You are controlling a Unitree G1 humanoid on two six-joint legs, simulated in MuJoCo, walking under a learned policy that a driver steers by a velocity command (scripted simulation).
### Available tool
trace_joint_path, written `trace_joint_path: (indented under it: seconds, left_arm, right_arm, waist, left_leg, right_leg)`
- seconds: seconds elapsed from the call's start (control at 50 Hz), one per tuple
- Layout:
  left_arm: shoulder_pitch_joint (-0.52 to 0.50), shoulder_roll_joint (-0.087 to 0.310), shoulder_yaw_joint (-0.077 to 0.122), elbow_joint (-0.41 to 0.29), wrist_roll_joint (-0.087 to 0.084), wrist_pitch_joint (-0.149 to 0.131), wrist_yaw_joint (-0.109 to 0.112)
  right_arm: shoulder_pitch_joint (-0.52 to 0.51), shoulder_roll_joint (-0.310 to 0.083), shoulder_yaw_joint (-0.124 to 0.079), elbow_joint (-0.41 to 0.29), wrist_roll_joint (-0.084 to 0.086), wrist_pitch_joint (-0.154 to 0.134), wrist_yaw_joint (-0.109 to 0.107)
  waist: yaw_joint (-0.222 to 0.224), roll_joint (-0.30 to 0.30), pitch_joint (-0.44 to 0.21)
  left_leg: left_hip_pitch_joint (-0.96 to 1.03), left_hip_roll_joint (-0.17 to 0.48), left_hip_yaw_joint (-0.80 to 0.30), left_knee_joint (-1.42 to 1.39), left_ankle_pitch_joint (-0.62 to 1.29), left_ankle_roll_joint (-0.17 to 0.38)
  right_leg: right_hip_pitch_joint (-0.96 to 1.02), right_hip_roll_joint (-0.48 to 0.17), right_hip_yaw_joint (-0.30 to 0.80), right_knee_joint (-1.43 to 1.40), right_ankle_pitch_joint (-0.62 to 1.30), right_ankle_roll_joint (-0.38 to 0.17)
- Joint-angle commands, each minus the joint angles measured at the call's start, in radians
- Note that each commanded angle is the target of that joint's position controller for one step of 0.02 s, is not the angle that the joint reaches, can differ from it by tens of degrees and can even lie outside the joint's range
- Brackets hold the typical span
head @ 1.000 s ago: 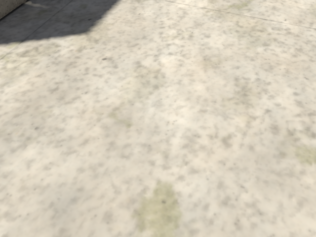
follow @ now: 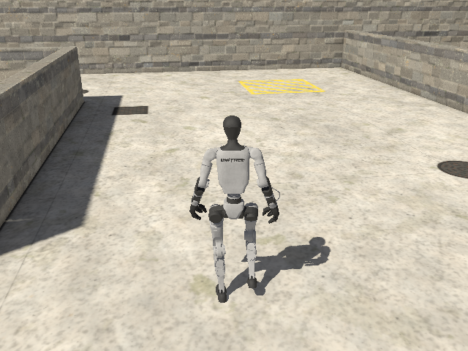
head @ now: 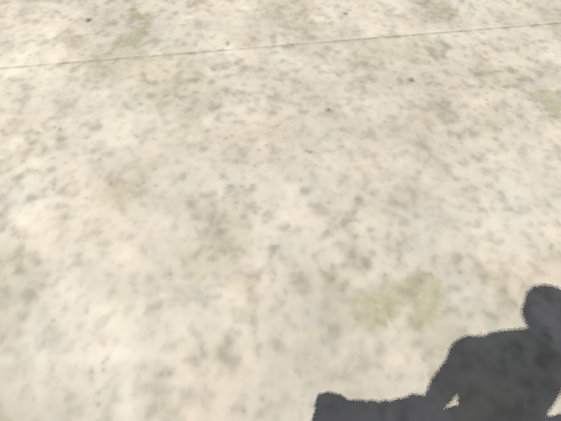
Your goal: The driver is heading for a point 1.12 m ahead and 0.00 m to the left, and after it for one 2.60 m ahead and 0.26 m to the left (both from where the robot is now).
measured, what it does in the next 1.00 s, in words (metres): walks ahead: right foot, then left foot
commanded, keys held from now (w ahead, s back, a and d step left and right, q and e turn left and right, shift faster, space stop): w+e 0.10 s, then w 0.68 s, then no key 0.22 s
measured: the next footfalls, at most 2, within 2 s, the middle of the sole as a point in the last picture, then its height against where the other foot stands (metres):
right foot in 0.28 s outside the picture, level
left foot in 0.82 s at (279, 357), level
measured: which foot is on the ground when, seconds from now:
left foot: down 0.00-0.30, up 0.32-0.80, down 0.82-1.00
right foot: up 0.00-0.26, down 0.28-0.82, up 0.84-1.00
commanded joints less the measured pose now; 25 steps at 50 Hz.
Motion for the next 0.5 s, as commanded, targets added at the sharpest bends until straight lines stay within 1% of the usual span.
trace_joint_path:
  seconds: [0.02,0.06,0.1,0.14,0.18,0.2,0.22,0.24,0.26,0.28,0.3,0.32,0.34,0.36,0.38,0.4,0.42,0.44,0.46,0.48,0.5]
  left_arm:
    - [-0.020,0.000,-0.009,-0.073,0.000,0.001,-0.016]
    - [-0.088,-0.011,-0.018,-0.095,-0.005,-0.003,-0.022]
    - [-0.166,-0.024,-0.028,-0.118,-0.008,-0.008,-0.031]
    - [-0.237,-0.032,-0.036,-0.140,-0.006,-0.011,-0.036]
    - [-0.273,-0.031,-0.040,-0.150,-0.003,-0.013,-0.034]
    - [-0.279,-0.027,-0.039,-0.152,0.001,-0.014,-0.029]
    - [-0.271,-0.021,-0.037,-0.148,0.005,-0.016,-0.023]
    - [-0.239,-0.013,-0.034,-0.136,0.009,-0.020,-0.016]
    - [-0.154,0.002,-0.026,-0.107,0.012,-0.027,-0.010]
    - [0.005,0.024,-0.013,-0.049,0.020,-0.040,0.000]
    - [0.177,0.094,0.010,-0.006,0.037,-0.046,0.015]
    - [0.220,0.197,0.032,0.004,0.025,-0.044,0.029]
    - [0.249,0.184,0.036,0.004,-0.010,-0.035,0.041]
    - [0.172,0.152,0.026,0.022,-0.019,-0.038,0.046]
    - [0.119,0.099,0.013,0.026,-0.021,-0.045,0.043]
    - [0.078,0.065,0.004,0.029,-0.024,-0.052,0.041]
    - [0.049,0.034,-0.006,0.033,-0.029,-0.057,0.040]
    - [0.050,0.020,-0.011,0.039,-0.030,-0.065,0.039]
    - [0.065,0.023,-0.012,0.051,-0.033,-0.074,0.038]
    - [0.079,0.035,-0.009,0.066,-0.038,-0.079,0.038]
    - [0.095,0.045,-0.006,0.078,-0.039,-0.083,0.038]
  right_arm:
    - [0.018,-0.076,-0.011,-0.035,0.001,-0.024,0.004]
    - [0.036,-0.079,-0.010,-0.022,0.001,-0.021,0.005]
    - [0.056,-0.090,-0.010,-0.012,0.002,-0.018,0.002]
    - [0.102,-0.103,-0.010,0.009,0.001,-0.013,-0.002]
    - [0.146,-0.117,-0.011,0.035,0.000,-0.003,-0.007]
    - [0.164,-0.124,-0.010,0.050,-0.001,0.005,-0.009]
    - [0.175,-0.133,-0.010,0.063,-0.001,0.012,-0.011]
    - [0.181,-0.147,-0.011,0.075,0.000,0.020,-0.013]
    - [0.185,-0.160,-0.011,0.085,0.000,0.028,-0.015]
    - [0.181,-0.159,-0.006,0.087,0.006,0.036,-0.016]
    - [0.165,-0.129,0.005,0.054,0.011,0.034,-0.016]
    - [0.229,-0.016,0.030,0.000,0.033,0.028,0.009]
    - [0.117,-0.132,-0.005,-0.002,0.020,0.030,0.000]
    - [0.034,-0.118,-0.004,-0.031,0.028,0.021,0.003]
    - [0.023,-0.097,0.004,-0.026,0.026,0.014,0.006]
    - [0.035,-0.086,0.003,-0.011,0.012,0.023,0.008]
    - [0.078,-0.072,0.006,0.007,-0.005,0.041,0.011]
    - [0.096,-0.059,0.005,0.019,-0.013,0.055,0.017]
    - [0.092,-0.052,0.004,0.020,-0.017,0.065,0.023]
    - [0.072,-0.046,0.003,0.015,-0.020,0.070,0.029]
    - [0.032,-0.044,0.003,0.003,-0.022,0.072,0.032]
  waist:
    - [0.023,0.118,0.015]
    - [0.013,0.117,0.027]
    - [-0.005,0.122,0.039]
    - [-0.029,0.121,0.056]
    - [-0.041,0.123,0.070]
    - [-0.042,0.124,0.072]
    - [-0.033,0.129,0.065]
    - [-0.014,0.143,0.039]
    - [0.027,0.150,-0.013]
    - [0.097,0.125,-0.105]
    - [0.168,0.063,-0.230]
    - [0.120,-0.189,-0.356]
    - [0.160,-0.034,-0.346]
    - [0.122,-0.015,-0.201]
    - [0.081,0.024,-0.119]
    - [0.041,0.037,-0.075]
    - [0.003,0.019,-0.061]
    - [-0.009,0.011,-0.057]
    - [-0.016,0.015,-0.047]
    - [-0.021,0.012,-0.027]
    - [-0.018,0.008,-0.005]
  left_leg:
    - [0.042,0.291,-0.170,-0.207,0.206,0.116]
    - [0.051,0.268,-0.095,-0.201,0.262,0.100]
    - [0.053,0.255,-0.034,-0.192,0.299,0.084]
    - [0.072,0.265,-0.015,-0.196,0.317,0.081]
    - [0.135,0.285,-0.009,-0.182,0.357,0.083]
    - [0.175,0.297,-0.006,-0.159,0.415,0.084]
    - [0.209,0.303,0.004,-0.114,0.541,0.083]
    - [0.235,0.307,0.017,-0.037,0.715,0.079]
    - [0.248,0.304,0.033,0.091,0.841,0.073]
    - [0.183,0.279,0.071,0.283,0.816,0.054]
    - [-0.032,0.253,0.070,0.550,0.500,0.035]
    - [-0.444,0.069,0.053,0.919,-0.341,-0.017]
    - [-0.527,0.062,-0.119,1.013,-0.324,-0.009]
    - [-0.566,0.106,-0.151,0.985,-0.213,0.002]
    - [-0.521,0.130,-0.152,0.908,-0.154,0.002]
    - [-0.469,0.149,-0.155,0.847,-0.133,-0.004]
    - [-0.403,0.155,-0.155,0.809,-0.123,-0.015]
    - [-0.365,0.150,-0.150,0.790,-0.117,-0.023]
    - [-0.364,0.146,-0.141,0.775,-0.106,-0.028]
    - [-0.382,0.148,-0.135,0.751,-0.078,-0.035]
    - [-0.412,0.155,-0.131,0.722,-0.039,-0.041]
  right_leg:
    - [-0.119,-0.048,0.027,-0.037,0.105,0.012]
    - [-0.117,-0.044,-0.004,-0.146,0.189,0.014]
    - [-0.071,-0.039,-0.049,-0.276,0.255,0.009]
    - [-0.023,-0.027,-0.087,-0.385,0.242,-0.002]
    - [0.003,-0.009,-0.110,-0.462,0.181,-0.020]
    - [0.019,0.005,-0.122,-0.493,0.134,-0.033]
    - [0.055,0.028,-0.138,-0.522,0.081,-0.049]
    - [0.119,0.061,-0.155,-0.545,0.028,-0.068]
    - [0.226,0.097,-0.161,-0.586,0.005,-0.090]
    - [0.444,0.121,-0.158,-0.659,0.056,-0.114]
    - [0.730,-0.050,0.043,-0.655,-0.019,-0.160]
    - [1.033,-0.384,0.568,-0.725,0.008,-0.305]
    - [0.988,-0.370,0.618,-0.784,0.126,-0.290]
    - [0.869,-0.319,0.426,-0.794,0.259,-0.256]
    - [0.728,-0.274,0.325,-0.824,0.352,-0.220]
    - [0.635,-0.229,0.251,-0.853,0.378,-0.185]
    - [0.557,-0.196,0.195,-0.888,0.373,-0.164]
    - [0.516,-0.182,0.170,-0.913,0.378,-0.163]
    - [0.499,-0.172,0.153,-0.935,0.391,-0.168]
    - [0.485,-0.164,0.134,-0.958,0.386,-0.171]
    - [0.477,-0.159,0.119,-0.981,0.368,-0.172]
